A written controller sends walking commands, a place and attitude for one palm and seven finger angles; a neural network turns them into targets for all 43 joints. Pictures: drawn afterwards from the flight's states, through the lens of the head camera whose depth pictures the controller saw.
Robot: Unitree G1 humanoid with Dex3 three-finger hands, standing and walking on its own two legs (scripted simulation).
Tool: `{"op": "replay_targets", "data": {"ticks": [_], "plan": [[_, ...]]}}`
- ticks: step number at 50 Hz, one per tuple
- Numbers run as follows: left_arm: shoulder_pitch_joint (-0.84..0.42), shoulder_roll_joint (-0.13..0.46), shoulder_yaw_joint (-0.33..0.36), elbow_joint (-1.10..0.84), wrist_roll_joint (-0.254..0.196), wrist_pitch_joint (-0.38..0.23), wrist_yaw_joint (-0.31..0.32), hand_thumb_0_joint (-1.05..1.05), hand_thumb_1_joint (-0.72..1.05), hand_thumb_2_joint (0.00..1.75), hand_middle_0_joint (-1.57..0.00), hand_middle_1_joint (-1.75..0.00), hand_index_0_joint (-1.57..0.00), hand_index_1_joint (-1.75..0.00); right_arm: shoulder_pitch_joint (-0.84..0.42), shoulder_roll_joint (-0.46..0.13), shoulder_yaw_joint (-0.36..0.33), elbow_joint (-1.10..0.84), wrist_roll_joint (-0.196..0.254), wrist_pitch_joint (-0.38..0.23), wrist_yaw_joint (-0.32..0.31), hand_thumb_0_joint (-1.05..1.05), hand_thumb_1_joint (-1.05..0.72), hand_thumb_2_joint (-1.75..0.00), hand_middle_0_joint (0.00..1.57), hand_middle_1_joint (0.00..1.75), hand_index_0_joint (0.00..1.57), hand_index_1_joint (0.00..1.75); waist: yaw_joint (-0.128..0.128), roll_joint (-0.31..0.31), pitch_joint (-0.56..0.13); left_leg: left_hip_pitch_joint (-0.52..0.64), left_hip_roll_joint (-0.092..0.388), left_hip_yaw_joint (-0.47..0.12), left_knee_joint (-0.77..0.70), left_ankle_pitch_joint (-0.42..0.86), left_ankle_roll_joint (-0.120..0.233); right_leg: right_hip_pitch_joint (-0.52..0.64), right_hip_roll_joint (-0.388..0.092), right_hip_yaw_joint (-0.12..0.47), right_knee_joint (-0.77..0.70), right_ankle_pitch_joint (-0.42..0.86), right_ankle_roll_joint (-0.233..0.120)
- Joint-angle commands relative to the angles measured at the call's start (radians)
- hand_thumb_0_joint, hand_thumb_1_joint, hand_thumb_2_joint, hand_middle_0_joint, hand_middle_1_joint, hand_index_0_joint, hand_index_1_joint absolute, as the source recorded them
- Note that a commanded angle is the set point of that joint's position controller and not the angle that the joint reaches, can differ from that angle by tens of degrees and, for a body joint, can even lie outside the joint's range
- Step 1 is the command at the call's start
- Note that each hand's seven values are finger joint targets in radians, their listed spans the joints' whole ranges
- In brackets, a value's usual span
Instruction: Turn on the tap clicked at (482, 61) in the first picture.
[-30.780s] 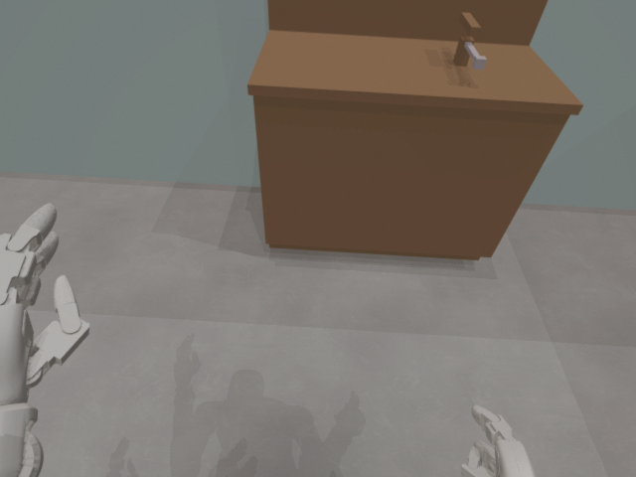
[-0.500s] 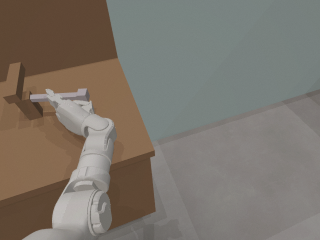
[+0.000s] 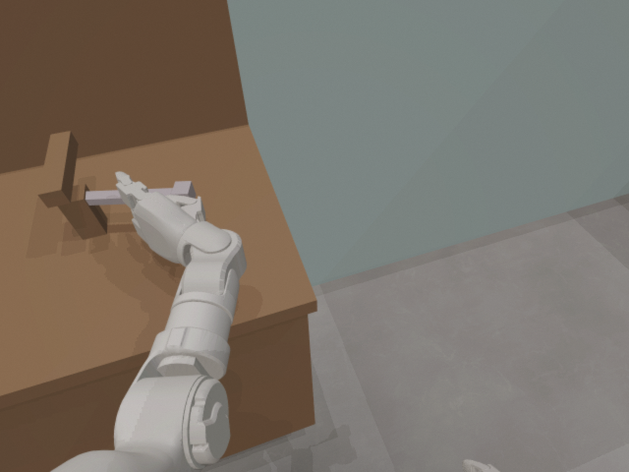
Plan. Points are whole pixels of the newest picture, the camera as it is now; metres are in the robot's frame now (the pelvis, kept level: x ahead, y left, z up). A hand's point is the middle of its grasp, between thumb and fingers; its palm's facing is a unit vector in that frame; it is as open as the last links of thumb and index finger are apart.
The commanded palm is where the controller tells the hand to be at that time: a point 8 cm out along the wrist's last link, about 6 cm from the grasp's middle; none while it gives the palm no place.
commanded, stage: lift the hand up off the lever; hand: left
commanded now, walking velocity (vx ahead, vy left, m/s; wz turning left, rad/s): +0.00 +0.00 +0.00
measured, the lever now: (184, 194) +0.49 +0.19 +0.09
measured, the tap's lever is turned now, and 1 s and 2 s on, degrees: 74 74 74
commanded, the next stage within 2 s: draw the hand back beside the body in 1.64 s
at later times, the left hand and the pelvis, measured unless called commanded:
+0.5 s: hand (193, 202) +0.42 +0.16 +0.13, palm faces +0.79 -0.61 -0.11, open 7.8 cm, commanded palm +0.37 +0.18 +0.14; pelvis +0.00 -0.01 +0.01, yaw +0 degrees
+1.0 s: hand (193, 196) +0.42 +0.15 +0.15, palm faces +0.78 -0.62 -0.10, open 7.8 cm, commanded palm +0.36 +0.17 +0.16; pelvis +0.00 -0.01 +0.01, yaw +0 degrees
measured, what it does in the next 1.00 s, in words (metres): stands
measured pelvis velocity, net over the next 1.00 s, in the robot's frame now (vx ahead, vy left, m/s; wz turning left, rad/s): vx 0.00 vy -0.01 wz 0.01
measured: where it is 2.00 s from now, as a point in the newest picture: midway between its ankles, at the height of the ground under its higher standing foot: outside the picture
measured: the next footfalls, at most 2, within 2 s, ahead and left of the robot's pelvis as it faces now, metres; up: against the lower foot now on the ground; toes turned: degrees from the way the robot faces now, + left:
none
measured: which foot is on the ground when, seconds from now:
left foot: down 0.00-1.00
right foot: down 0.00-1.00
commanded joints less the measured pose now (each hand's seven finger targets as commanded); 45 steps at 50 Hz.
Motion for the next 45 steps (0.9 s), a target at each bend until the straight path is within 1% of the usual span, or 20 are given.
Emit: {"op": "replay_targets", "data": {"ticks": [1,5,8,9,14,15,16,17,20,21,24,28,31,33,34,36,38,41,42,45], "plan": [[-0.410,0.128,-0.052,-0.264,0.040,-0.034,0.006,0.00,0.90,0.90,-0.15,-0.15,-0.15,-0.15,-0.033,-0.120,-0.038,-0.110,-0.001,-0.030,-0.006,0.00,-0.90,-0.90,0.20,0.30,0.20,0.30,0.002,-0.094,-0.325,0.176,0.003,0.029,-0.055,0.316,0.023,0.193,-0.057,0.031,-0.110,0.426,0.061],[-0.392,0.125,-0.065,-0.301,0.039,-0.019,-0.001,0.00,0.90,0.90,-0.15,-0.15,-0.15,-0.15,-0.044,-0.118,-0.036,-0.113,0.007,-0.031,-0.007,0.00,-0.90,-0.90,0.20,0.30,0.20,0.30,0.006,-0.094,-0.314,0.179,0.001,0.035,-0.064,0.309,0.025,0.213,-0.063,0.041,-0.125,0.443,0.065],[-0.421,0.106,-0.097,-0.292,0.036,0.000,-0.006,0.00,0.90,0.90,-0.15,-0.15,-0.15,-0.15,-0.065,-0.116,-0.031,-0.106,0.012,-0.035,-0.013,0.00,-0.90,-0.90,0.20,0.30,0.20,0.30,-0.005,-0.087,-0.254,0.178,0.001,0.033,-0.078,0.259,0.028,0.184,-0.062,0.043,-0.151,0.361,0.064],[-0.430,0.121,-0.084,-0.293,0.033,0.003,-0.006,0.00,0.90,0.90,-0.15,-0.15,-0.15,-0.15,-0.065,-0.119,-0.031,-0.102,0.013,-0.037,-0.015,0.00,-0.90,-0.90,0.20,0.30,0.20,0.30,-0.007,-0.104,-0.254,0.173,-0.001,0.033,-0.081,0.247,0.030,0.192,-0.066,0.049,-0.159,0.361,0.068],[-0.422,0.097,-0.115,-0.341,0.029,0.013,-0.005,0.00,0.90,0.90,-0.15,-0.15,-0.15,-0.15,-0.078,-0.112,-0.032,-0.101,0.013,-0.043,-0.020,0.00,-0.90,-0.90,0.20,0.30,0.20,0.30,0.007,-0.052,-0.296,0.212,-0.003,0.031,-0.088,0.277,0.023,0.211,-0.062,0.046,-0.152,0.377,0.060],[-0.399,0.090,-0.119,-0.334,0.025,0.020,-0.006,0.00,0.90,0.90,-0.15,-0.15,-0.15,-0.15,-0.082,-0.112,-0.031,-0.105,0.013,-0.042,-0.019,0.00,-0.90,-0.90,0.20,0.30,0.20,0.30,0.012,-0.061,-0.296,0.206,-0.005,0.033,-0.089,0.273,0.023,0.219,-0.064,0.046,-0.152,0.385,0.062],[-0.394,0.116,-0.098,-0.330,0.025,0.024,-0.007,0.00,0.90,0.90,-0.15,-0.15,-0.15,-0.15,-0.085,-0.118,-0.034,-0.100,0.014,-0.039,-0.023,0.00,-0.90,-0.90,0.20,0.30,0.20,0.30,0.012,-0.066,-0.295,0.209,-0.003,0.030,-0.091,0.275,0.022,0.222,-0.063,0.045,-0.156,0.377,0.061],[-0.390,0.084,-0.122,-0.332,0.020,0.029,-0.009,0.00,0.90,0.90,-0.15,-0.15,-0.15,-0.15,-0.089,-0.113,-0.029,-0.105,0.016,-0.039,-0.023,0.00,-0.90,-0.90,0.20,0.30,0.20,0.30,0.010,-0.074,-0.288,0.208,-0.006,0.032,-0.097,0.270,0.024,0.221,-0.064,0.044,-0.159,0.373,0.063],[-0.398,0.101,-0.101,-0.321,0.009,0.045,-0.007,0.00,0.90,0.90,-0.15,-0.15,-0.15,-0.15,-0.101,-0.115,-0.027,-0.106,0.021,-0.035,-0.028,0.00,-0.90,-0.90,0.20,0.30,0.20,0.30,0.013,-0.102,-0.266,0.193,-0.008,0.035,-0.107,0.255,0.026,0.240,-0.076,0.055,-0.174,0.397,0.072],[-0.383,0.139,-0.067,-0.327,0.008,0.046,-0.005,0.00,0.90,0.90,-0.15,-0.15,-0.15,-0.15,-0.099,-0.119,-0.029,-0.104,0.020,-0.031,-0.033,0.00,-0.90,-0.90,0.20,0.30,0.20,0.30,0.024,-0.110,-0.280,0.193,-0.008,0.034,-0.112,0.260,0.025,0.259,-0.074,0.054,-0.174,0.401,0.070],[-0.390,0.144,-0.062,-0.335,0.010,0.052,-0.003,0.00,0.90,0.90,-0.15,-0.15,-0.15,-0.15,-0.112,-0.113,-0.024,-0.110,0.023,-0.027,-0.035,0.00,-0.90,-0.90,0.20,0.30,0.20,0.30,0.024,-0.123,-0.273,0.184,-0.008,0.039,-0.116,0.253,0.028,0.271,-0.085,0.064,-0.181,0.420,0.079],[-0.404,0.141,-0.075,-0.363,0.027,0.054,-0.003,0.00,0.90,0.90,-0.15,-0.15,-0.15,-0.15,-0.118,-0.111,-0.025,-0.110,0.021,-0.030,-0.034,0.00,-0.90,-0.90,0.20,0.30,0.20,0.30,0.023,-0.105,-0.271,0.204,-0.005,0.041,-0.117,0.262,0.030,0.262,-0.081,0.061,-0.183,0.411,0.074],[-0.409,0.134,-0.094,-0.384,0.025,0.063,-0.011,0.00,0.90,0.90,-0.15,-0.15,-0.15,-0.15,-0.125,-0.116,-0.027,-0.107,0.021,-0.029,-0.040,0.00,-0.90,-0.90,0.20,0.30,0.20,0.30,0.020,-0.102,-0.274,0.212,-0.006,0.039,-0.121,0.258,0.028,0.269,-0.079,0.064,-0.189,0.408,0.074],[-0.400,0.096,-0.130,-0.395,0.021,0.069,-0.018,0.00,0.90,0.90,-0.15,-0.15,-0.15,-0.15,-0.130,-0.110,-0.026,-0.112,0.026,-0.034,-0.039,0.00,-0.90,-0.90,0.20,0.30,0.20,0.30,0.018,-0.089,-0.270,0.231,-0.006,0.043,-0.125,0.268,0.028,0.265,-0.079,0.061,-0.190,0.414,0.073],[-0.384,0.105,-0.117,-0.393,0.013,0.074,-0.018,0.00,0.90,0.90,-0.15,-0.15,-0.15,-0.15,-0.129,-0.111,-0.025,-0.112,0.026,-0.036,-0.040,0.00,-0.90,-0.90,0.20,0.30,0.20,0.30,0.023,-0.093,-0.279,0.233,-0.008,0.041,-0.127,0.269,0.029,0.274,-0.081,0.063,-0.191,0.428,0.076],[-0.358,0.108,-0.118,-0.393,0.004,0.088,-0.027,0.00,0.90,0.90,-0.15,-0.15,-0.15,-0.15,-0.136,-0.117,-0.027,-0.109,0.029,-0.032,-0.044,0.00,-0.90,-0.90,0.20,0.30,0.20,0.30,0.027,-0.094,-0.262,0.237,-0.007,0.037,-0.136,0.268,0.026,0.281,-0.076,0.059,-0.200,0.411,0.071],[-0.386,0.080,-0.146,-0.373,-0.004,0.099,-0.032,0.00,0.90,0.90,-0.15,-0.15,-0.15,-0.15,-0.146,-0.115,-0.020,-0.106,0.036,-0.034,-0.044,0.00,-0.90,-0.90,0.20,0.30,0.20,0.30,0.017,-0.110,-0.221,0.237,-0.007,0.035,-0.147,0.248,0.028,0.259,-0.079,0.057,-0.213,0.372,0.072],[-0.370,0.090,-0.134,-0.402,-0.009,0.105,-0.029,0.00,0.90,0.90,-0.15,-0.15,-0.15,-0.15,-0.158,-0.117,-0.025,-0.105,0.034,-0.036,-0.047,0.00,-0.90,-0.90,0.20,0.30,0.20,0.30,0.032,-0.094,-0.233,0.253,-0.008,0.034,-0.153,0.256,0.026,0.270,-0.072,0.053,-0.217,0.358,0.066],[-0.393,0.067,-0.155,-0.415,-0.009,0.105,-0.027,0.00,0.90,0.90,-0.15,-0.15,-0.15,-0.15,-0.157,-0.112,-0.021,-0.106,0.034,-0.038,-0.045,0.00,-0.90,-0.90,0.20,0.30,0.20,0.30,0.027,-0.097,-0.241,0.264,-0.008,0.034,-0.154,0.269,0.026,0.270,-0.075,0.052,-0.213,0.374,0.066],[-0.400,0.097,-0.126,-0.426,-0.004,0.109,-0.015,0.00,0.90,0.90,-0.15,-0.15,-0.15,-0.15,-0.158,-0.110,-0.022,-0.103,0.030,-0.038,-0.043,0.00,-0.90,-0.90,0.20,0.30,0.20,0.30,0.035,-0.106,-0.262,0.256,-0.008,0.036,-0.148,0.280,0.023,0.288,-0.080,0.056,-0.206,0.411,0.071]]}}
